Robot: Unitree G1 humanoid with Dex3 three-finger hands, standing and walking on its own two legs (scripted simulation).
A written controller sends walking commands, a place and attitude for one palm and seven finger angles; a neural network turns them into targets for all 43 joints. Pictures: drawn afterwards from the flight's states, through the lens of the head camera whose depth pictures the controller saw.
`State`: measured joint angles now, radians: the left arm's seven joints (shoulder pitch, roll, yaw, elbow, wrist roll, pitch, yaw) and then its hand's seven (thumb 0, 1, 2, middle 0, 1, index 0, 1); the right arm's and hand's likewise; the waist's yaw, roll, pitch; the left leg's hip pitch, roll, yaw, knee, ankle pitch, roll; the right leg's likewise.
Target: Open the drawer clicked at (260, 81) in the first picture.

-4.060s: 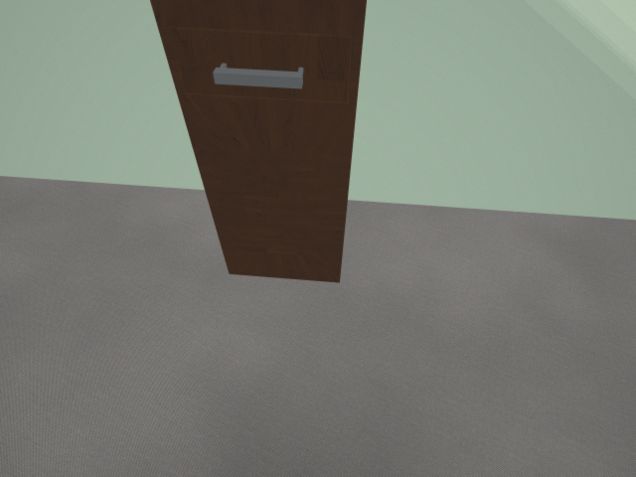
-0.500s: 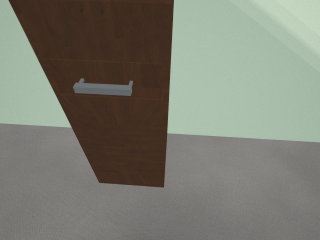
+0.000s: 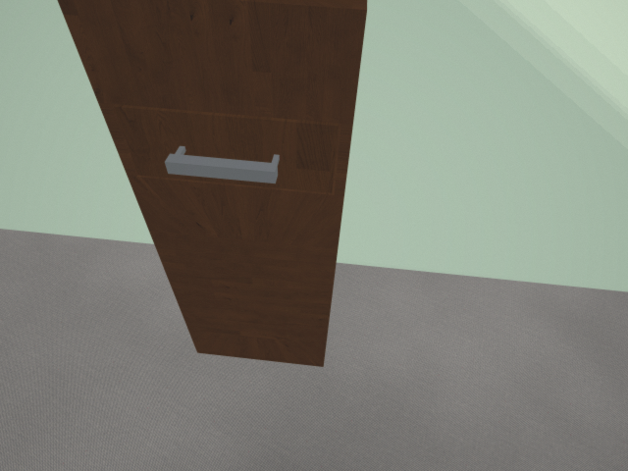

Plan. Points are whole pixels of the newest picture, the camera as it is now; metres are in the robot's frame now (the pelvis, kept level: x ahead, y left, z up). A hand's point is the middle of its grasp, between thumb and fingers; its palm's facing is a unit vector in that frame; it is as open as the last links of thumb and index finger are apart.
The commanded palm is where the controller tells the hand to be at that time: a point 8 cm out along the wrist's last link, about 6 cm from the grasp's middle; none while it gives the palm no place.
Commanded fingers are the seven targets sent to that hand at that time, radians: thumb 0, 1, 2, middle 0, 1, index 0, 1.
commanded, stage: shuffle to correct the standing spot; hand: left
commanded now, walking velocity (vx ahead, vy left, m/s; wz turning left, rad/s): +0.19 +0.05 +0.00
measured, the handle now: (225, 161) +0.59 +0.20 +0.07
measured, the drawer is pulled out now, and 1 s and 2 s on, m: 0.00 0.00 0.00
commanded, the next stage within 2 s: come to a stop and stand still in 0.18 s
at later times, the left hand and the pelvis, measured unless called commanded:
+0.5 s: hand out of the picture +0.09 +0.19 -0.18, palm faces -0.01 -0.98 -0.20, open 7.3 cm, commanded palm none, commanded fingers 0.00 0.90 0.90 -0.20 -0.30 -0.20 -0.30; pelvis +0.07 +0.01 +0.00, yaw -2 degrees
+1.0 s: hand out of the picture +0.10 +0.19 -0.17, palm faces -0.02 -0.97 -0.24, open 7.3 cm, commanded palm none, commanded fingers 0.00 0.90 0.90 -0.20 -0.30 -0.20 -0.30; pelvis +0.05 +0.01 -0.01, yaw -2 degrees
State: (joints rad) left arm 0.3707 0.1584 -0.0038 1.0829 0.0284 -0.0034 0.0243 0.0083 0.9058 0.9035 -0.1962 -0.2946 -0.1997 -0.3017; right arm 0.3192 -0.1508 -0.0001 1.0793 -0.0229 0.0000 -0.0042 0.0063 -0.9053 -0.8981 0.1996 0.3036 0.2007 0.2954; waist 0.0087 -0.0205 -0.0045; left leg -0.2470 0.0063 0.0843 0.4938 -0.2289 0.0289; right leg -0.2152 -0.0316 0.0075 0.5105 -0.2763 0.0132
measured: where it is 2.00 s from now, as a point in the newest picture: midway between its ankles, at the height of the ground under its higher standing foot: outside the picture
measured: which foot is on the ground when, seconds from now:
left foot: down 0.00-1.00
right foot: down 0.00-0.26, up 0.28-0.48, down 0.50-1.00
